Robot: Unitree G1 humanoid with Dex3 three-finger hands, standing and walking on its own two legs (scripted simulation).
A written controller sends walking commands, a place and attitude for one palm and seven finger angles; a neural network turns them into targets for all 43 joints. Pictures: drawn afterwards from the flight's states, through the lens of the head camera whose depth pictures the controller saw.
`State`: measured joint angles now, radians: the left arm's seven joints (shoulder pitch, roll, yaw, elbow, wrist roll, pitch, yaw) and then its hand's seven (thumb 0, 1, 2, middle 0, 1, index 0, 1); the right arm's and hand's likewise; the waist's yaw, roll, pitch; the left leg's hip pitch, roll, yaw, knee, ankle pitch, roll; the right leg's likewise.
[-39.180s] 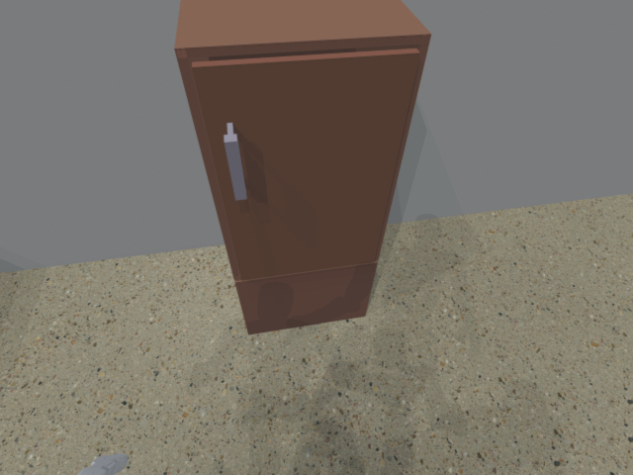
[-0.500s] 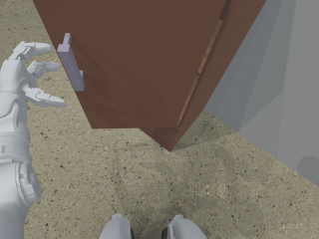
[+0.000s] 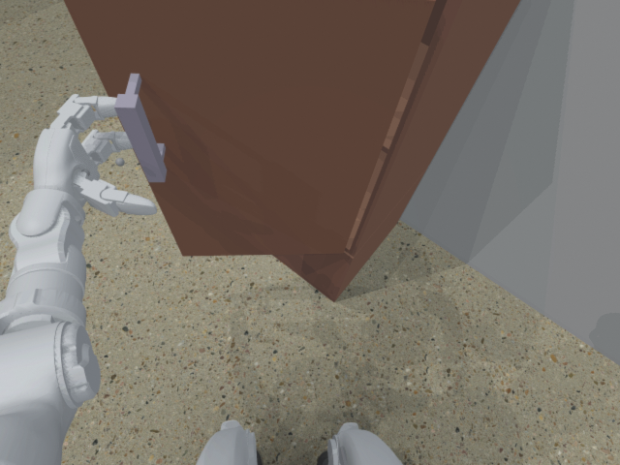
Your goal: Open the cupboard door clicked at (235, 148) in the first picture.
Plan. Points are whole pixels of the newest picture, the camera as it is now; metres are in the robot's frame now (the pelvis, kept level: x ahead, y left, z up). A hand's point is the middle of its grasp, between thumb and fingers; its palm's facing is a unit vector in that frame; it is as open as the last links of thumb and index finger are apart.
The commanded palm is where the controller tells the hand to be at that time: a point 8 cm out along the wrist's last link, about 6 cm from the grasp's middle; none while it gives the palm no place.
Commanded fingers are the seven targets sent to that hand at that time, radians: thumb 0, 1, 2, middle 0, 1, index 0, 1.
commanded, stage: slide the fingers in behind the handle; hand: left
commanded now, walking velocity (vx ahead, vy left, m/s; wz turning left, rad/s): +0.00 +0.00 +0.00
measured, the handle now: (146, 131) +0.53 +0.19 +0.08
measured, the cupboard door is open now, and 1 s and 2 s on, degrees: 42 41 44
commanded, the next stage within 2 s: close the thumb around the handle in 0.86 s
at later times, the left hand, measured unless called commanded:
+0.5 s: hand (149, 157) +0.48 +0.18 +0.08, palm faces +0.01 -1.00 +0.01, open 13.9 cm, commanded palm +0.46 +0.22 +0.08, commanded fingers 0.00 -0.50 0.30 -0.30 -1.20 -0.30 -1.20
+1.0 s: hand (155, 159) +0.48 +0.18 +0.08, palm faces +0.01 -1.00 -0.01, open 14.0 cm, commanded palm +0.46 +0.22 +0.08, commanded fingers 0.00 -0.33 0.37 -0.31 -1.22 -0.31 -1.22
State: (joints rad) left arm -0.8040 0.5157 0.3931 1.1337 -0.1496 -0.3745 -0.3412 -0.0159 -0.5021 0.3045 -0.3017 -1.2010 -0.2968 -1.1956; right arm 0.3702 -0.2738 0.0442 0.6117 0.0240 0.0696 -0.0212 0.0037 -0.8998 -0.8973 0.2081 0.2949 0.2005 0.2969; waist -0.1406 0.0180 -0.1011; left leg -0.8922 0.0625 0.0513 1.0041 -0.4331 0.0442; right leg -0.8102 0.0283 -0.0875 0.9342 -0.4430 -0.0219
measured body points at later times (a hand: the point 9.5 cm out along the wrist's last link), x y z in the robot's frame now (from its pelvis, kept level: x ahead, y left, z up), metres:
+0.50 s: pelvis +0.00 +0.00 +0.00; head +0.10 +0.02 +0.44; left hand +0.48 +0.24 +0.08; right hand +0.02 -0.26 -0.11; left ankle +0.02 +0.09 -0.68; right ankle +0.00 -0.11 -0.68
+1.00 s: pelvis +0.00 -0.01 +0.00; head +0.10 +0.00 +0.44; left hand +0.47 +0.23 +0.08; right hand +0.02 -0.28 -0.11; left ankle +0.02 +0.09 -0.68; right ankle +0.00 -0.11 -0.68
